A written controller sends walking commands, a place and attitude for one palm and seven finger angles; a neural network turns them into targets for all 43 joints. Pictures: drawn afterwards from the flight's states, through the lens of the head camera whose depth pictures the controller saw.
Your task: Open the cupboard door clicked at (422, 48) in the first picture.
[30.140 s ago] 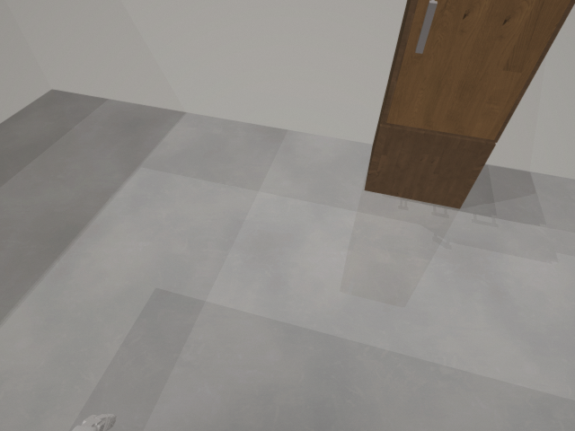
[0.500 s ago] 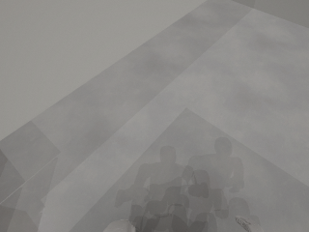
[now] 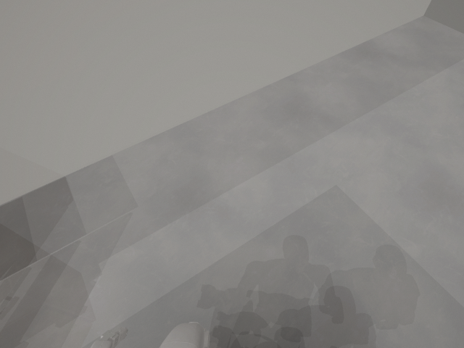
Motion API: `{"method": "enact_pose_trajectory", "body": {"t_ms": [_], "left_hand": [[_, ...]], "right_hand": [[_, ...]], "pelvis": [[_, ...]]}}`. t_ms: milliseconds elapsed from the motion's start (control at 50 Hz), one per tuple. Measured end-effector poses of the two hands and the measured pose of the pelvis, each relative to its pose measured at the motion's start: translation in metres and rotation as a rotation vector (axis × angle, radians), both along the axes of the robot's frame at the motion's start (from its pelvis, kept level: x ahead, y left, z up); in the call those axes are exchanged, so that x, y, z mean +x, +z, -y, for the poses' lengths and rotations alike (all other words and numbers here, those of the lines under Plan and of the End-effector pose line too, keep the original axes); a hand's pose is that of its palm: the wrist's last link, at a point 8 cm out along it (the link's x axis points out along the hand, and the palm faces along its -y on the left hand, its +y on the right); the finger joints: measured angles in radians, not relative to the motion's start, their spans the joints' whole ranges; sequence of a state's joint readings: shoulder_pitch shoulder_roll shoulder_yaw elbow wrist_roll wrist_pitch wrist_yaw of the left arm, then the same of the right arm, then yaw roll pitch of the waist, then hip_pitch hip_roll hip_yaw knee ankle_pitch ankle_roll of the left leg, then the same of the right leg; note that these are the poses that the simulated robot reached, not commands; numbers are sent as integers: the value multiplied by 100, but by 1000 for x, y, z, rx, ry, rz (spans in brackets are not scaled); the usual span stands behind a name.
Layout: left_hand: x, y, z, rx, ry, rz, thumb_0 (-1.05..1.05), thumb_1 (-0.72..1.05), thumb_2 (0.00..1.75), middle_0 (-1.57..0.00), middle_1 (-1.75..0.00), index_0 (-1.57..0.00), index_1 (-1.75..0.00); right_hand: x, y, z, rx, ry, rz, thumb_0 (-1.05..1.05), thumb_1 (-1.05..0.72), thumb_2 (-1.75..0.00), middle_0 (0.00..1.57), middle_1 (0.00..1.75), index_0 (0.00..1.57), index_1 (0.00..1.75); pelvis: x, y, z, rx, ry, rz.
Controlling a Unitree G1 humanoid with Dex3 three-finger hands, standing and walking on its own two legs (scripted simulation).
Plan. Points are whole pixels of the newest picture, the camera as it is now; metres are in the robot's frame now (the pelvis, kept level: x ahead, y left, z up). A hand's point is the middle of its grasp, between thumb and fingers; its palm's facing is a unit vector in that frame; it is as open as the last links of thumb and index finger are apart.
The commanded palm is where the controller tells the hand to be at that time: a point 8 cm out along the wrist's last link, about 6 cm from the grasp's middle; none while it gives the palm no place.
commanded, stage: turn to face it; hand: left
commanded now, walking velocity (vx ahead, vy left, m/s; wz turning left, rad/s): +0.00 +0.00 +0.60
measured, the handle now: out of the picture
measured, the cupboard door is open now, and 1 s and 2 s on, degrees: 42 42 42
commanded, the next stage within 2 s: take the last steps up to it in 1.94 s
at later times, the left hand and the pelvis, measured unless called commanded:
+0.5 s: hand out of the picture +0.07 +0.22 -0.15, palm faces +0.31 -0.90 -0.30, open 7.4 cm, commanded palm none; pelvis +0.03 -0.02 -0.01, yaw +18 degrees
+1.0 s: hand out of the picture -0.03 +0.20 -0.17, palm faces +0.60 -0.75 -0.26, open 7.4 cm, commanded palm none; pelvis +0.04 -0.02 +0.00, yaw +37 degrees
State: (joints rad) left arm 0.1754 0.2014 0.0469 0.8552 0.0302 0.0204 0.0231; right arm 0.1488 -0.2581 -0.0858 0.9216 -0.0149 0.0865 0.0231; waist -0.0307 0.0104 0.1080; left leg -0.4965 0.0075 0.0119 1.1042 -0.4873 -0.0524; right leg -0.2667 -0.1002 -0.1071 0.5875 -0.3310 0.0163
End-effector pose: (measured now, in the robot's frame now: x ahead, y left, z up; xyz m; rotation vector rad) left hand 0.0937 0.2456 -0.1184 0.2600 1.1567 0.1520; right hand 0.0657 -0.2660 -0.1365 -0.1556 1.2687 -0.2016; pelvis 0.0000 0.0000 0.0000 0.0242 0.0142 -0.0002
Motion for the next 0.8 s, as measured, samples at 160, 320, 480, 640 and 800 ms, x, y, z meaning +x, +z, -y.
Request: {"method": "enact_pose_trajectory", "body": {"t_ms": [160, 320, 480, 640, 800], "left_hand": [[-44, -28, -10, -79, 143, -54, 0, 90, 90, -20, -30, -21, -30], [-61, -24, -31, -52, 265, -82, 1, 91, 90, -20, -30, -20, -30], [-49, -1, -20, 9, 327, 26, 1, 91, 90, -20, -30, -20, -30], [-80, 3, 11, 5, 428, -1, 0, 90, 90, -20, -30, -20, -30], [-135, -27, 22, -85, 576, -55, 0, 90, 90, -20, -30, -21, -30]], "right_hand": [[61, 11, -23, -37, 175, 64, 1, -91, -90, 20, 30, 20, 30], [83, 20, -39, -61, 278, 78, 1, -91, -90, 21, 30, 20, 30], [95, 3, -24, -13, 336, 17, 1, -90, -90, 21, 30, 21, 30], [135, 3, -22, 1, 421, 7, 1, -91, -90, 20, 30, 20, 30], [186, 12, -73, -16, 606, 98, 1, -91, -90, 20, 30, 20, 30]], "pelvis": [[8, -8, -10, -15, 116, -11], [11, -2, -8, -32, 201, -10], [23, -2, 18, -30, 302, -12], [32, 3, 29, -2, 417, 2], [32, -8, 15, -13, 533, 4]]}}
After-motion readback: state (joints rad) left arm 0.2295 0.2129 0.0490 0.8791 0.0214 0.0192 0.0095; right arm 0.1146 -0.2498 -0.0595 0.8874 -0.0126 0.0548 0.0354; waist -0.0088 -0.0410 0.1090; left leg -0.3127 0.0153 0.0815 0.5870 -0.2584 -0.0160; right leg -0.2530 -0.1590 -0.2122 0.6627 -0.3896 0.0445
